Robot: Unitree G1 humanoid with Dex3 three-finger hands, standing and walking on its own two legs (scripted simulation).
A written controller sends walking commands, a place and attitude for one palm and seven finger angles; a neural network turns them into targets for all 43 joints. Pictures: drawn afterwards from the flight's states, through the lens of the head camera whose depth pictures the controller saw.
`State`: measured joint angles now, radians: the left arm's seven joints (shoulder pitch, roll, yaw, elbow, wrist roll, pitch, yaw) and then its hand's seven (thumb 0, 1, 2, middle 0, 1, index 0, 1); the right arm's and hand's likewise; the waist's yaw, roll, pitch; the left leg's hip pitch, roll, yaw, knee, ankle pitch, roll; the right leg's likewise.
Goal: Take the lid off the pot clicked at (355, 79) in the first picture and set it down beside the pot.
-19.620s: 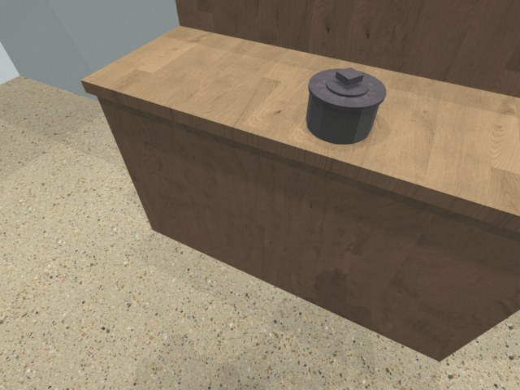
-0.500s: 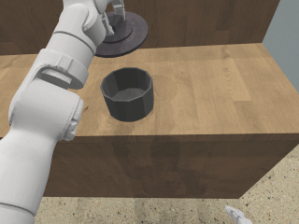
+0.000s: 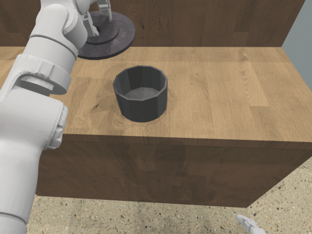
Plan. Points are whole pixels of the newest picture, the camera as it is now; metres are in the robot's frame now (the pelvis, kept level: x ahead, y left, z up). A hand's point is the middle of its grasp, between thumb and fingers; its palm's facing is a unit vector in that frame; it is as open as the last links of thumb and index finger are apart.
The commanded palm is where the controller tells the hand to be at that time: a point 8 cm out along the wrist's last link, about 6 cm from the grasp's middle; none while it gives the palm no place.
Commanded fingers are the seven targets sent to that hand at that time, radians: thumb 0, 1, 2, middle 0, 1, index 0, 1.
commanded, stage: move the lid sideways beside the pot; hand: left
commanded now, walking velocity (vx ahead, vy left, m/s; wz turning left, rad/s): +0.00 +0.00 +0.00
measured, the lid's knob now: (96, 22) +0.52 +0.13 +0.29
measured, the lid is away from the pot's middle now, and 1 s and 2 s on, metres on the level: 0.09 0.20 0.23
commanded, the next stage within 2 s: lower the lid onto the table in 1.38 s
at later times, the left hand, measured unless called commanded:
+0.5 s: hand (67, 20) +0.49 +0.18 +0.30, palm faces -0.16 -0.04 -0.99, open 7.8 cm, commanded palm +0.48 +0.19 +0.37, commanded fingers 0.00 0.65 1.01 -0.95 -1.06 -0.80 -1.01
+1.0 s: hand (41, 28) +0.49 +0.24 +0.29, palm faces -0.20 -0.02 -0.98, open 7.8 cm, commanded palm +0.49 +0.24 +0.37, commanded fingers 0.00 0.65 1.01 -0.95 -1.06 -0.80 -1.01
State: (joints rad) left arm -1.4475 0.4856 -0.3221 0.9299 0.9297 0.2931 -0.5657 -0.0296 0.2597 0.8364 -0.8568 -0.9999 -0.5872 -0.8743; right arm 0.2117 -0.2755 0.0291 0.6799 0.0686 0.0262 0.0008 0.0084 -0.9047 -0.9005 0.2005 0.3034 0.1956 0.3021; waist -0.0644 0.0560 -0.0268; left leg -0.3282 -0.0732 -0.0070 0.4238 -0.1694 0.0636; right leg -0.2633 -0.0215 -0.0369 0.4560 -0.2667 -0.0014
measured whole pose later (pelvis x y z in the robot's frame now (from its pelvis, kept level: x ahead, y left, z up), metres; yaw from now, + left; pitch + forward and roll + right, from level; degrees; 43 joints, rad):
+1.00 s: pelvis +0.01 +0.01 +0.00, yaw +1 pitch +6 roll -1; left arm -1.41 0.72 -0.25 0.95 0.98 0.18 -0.61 -0.03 0.26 0.84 -0.86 -1.00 -0.58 -0.87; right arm 0.25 -0.29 0.03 0.68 0.08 0.08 -0.01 0.01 -0.90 -0.90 0.20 0.30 0.20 0.30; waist -0.08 0.05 0.00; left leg -0.37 -0.07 -0.02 0.45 -0.19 0.07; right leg -0.27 -0.01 -0.05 0.41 -0.26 0.01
